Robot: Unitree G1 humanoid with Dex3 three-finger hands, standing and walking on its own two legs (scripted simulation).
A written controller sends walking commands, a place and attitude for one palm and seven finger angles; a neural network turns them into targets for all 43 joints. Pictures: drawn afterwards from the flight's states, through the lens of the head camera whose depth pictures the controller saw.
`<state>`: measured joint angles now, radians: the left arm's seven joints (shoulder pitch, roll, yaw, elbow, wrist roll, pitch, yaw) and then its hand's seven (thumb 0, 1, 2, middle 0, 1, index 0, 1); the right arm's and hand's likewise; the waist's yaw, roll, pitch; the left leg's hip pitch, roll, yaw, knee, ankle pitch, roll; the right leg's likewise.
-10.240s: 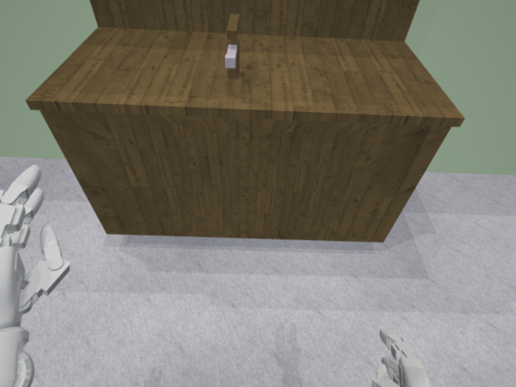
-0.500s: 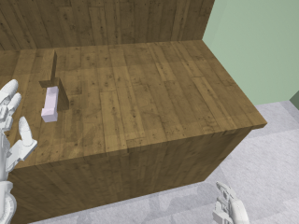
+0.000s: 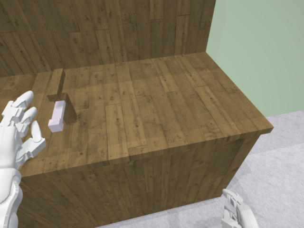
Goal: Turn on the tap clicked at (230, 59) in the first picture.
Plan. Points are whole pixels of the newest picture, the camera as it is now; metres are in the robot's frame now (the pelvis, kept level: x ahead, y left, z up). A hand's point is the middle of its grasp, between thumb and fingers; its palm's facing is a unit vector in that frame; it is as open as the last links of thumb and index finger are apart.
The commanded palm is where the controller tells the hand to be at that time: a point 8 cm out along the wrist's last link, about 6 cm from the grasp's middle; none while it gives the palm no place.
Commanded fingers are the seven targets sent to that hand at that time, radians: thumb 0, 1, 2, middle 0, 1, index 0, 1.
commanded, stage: turn the palm inward beside the body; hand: left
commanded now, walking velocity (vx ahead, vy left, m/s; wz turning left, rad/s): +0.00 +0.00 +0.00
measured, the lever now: (56, 125) +0.35 +0.30 +0.10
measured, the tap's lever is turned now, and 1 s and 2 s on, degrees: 0 0 0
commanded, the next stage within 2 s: reach beside the lever's end, fingers flat in 1.96 s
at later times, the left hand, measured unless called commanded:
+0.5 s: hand (66, 159) +0.21 +0.20 +0.15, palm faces +0.44 -0.85 -0.29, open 7.4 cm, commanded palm +0.15 +0.25 +0.16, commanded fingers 0.00 0.90 0.90 -0.20 -0.30 -0.20 -0.30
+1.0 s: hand (52, 166) +0.20 +0.22 +0.15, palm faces +0.46 -0.86 -0.20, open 7.4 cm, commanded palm +0.14 +0.26 +0.15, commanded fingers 0.00 0.90 0.90 -0.20 -0.30 -0.20 -0.30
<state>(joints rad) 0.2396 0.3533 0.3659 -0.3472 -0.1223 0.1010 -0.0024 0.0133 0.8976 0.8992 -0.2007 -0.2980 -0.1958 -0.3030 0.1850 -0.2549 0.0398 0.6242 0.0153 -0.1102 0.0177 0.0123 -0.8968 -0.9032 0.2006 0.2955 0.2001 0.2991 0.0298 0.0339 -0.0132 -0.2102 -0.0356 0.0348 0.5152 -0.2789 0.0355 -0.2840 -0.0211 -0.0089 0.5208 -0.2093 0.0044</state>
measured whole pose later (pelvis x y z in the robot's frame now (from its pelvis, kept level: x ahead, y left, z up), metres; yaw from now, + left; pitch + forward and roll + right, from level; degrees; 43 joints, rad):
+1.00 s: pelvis +0.02 -0.03 -0.01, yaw +3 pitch +1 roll +0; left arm 0.49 0.27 0.28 -0.48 -0.21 -0.02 0.09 0.02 0.89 0.90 -0.21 -0.30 -0.21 -0.30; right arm 0.21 -0.22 0.04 0.64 0.04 -0.26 -0.08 0.01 -0.90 -0.90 0.20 0.30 0.20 0.30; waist 0.08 0.04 -0.08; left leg -0.31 -0.01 -0.03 0.67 -0.38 0.00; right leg -0.36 -0.01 -0.08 0.66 -0.33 -0.03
